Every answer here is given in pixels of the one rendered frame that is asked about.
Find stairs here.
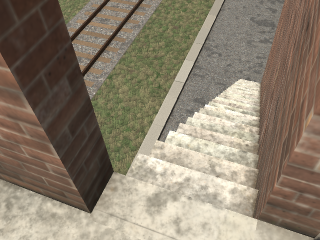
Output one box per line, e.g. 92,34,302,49
127,79,261,218

